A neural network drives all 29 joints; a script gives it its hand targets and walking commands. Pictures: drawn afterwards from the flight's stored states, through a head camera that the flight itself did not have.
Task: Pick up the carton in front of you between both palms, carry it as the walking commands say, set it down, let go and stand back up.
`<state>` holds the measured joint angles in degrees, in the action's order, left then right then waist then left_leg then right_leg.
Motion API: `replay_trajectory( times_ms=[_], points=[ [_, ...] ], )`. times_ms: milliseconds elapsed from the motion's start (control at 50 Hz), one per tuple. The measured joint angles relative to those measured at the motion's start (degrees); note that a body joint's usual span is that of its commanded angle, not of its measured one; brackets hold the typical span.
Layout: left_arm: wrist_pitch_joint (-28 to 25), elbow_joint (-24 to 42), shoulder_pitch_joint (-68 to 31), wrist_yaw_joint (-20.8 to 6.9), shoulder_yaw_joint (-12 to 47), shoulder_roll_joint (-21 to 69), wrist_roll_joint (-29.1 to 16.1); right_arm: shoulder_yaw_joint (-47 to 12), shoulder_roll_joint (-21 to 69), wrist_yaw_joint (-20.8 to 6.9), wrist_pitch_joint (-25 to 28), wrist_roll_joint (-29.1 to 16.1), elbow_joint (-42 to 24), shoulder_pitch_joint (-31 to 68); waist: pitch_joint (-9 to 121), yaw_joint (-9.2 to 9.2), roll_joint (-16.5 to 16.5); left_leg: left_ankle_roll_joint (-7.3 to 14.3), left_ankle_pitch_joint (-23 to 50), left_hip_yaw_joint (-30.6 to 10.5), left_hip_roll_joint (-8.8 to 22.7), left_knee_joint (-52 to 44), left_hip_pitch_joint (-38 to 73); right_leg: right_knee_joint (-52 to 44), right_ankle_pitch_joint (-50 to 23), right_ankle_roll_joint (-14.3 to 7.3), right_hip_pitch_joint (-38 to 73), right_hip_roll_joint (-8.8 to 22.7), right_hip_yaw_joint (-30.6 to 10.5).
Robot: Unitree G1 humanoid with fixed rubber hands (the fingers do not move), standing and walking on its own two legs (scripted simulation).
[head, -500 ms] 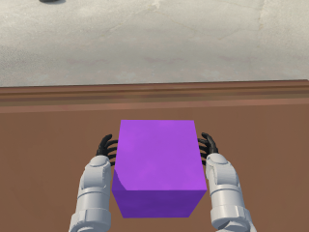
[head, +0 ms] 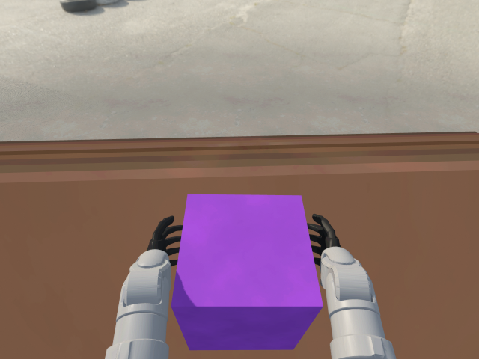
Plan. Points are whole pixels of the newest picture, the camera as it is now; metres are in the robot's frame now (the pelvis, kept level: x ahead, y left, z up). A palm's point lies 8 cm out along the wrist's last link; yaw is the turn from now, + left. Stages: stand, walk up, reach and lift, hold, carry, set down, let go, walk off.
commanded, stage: reach and lift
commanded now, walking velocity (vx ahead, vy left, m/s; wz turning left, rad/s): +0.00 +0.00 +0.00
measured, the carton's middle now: (243, 275) +0.29 +0.00 -0.04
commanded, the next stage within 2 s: hold in 0.08 s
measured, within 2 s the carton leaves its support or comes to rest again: neither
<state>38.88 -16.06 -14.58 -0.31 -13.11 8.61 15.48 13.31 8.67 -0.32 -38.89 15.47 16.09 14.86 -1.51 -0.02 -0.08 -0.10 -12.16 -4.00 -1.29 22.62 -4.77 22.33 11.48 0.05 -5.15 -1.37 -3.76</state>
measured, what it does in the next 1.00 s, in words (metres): stands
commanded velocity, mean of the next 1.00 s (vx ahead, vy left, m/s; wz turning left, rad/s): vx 0.00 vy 0.00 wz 0.00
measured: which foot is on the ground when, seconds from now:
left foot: down 0.00-1.00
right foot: down 0.00-1.00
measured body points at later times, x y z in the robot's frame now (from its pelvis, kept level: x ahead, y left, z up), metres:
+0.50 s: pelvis -0.02 +0.00 +0.00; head -0.06 +0.00 +0.45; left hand +0.28 +0.15 +0.04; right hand +0.28 -0.15 +0.04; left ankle +0.01 +0.12 -0.74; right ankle +0.01 -0.12 -0.74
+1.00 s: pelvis -0.01 +0.00 +0.00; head -0.05 +0.00 +0.45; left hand +0.29 +0.15 +0.04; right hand +0.29 -0.15 +0.04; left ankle +0.01 +0.12 -0.74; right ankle +0.01 -0.12 -0.74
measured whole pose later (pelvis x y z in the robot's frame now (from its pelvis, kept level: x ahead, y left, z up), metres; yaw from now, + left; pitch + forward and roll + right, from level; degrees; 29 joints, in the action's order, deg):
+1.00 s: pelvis -0.01 +0.00 +0.00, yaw +0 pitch -8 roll +0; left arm 43.7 -11.7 -14.1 -0.5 -11.9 8.5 15.1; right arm 12.1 8.6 -0.5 -43.7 15.1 11.8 14.4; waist -2.4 0.0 -0.1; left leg -0.1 -11.6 -4.1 -1.3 22.1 -2.5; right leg 21.7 10.9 0.0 -2.8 -1.4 -3.8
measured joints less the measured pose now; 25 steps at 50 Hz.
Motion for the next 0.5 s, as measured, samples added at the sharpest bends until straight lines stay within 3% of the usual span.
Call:
replay_trajectory(
  times_ms=[240,500],
  points=[
    [3.33,5.46,2.29,0.59,2.53,-0.47,-1.59,-2.54,-0.49,0.57,-3.34,-1.61,-5.52,-2.34,0.34,-0.06,-0.05,0.01,0.82,-0.09,0.03,-1.53,1.95,-1.67,-0.87,0.05,2.03,0.06,0.01],
    [4.61,3.01,-0.65,0.05,0.12,0.12,-0.55,-0.1,0.12,0.06,-4.65,-0.62,-3.09,0.62,-1.15,0.0,0.02,0.0,0.67,-0.09,-0.09,0.59,1.38,0.64,-0.62,0.02,1.38,0.02,0.04]
  ],
)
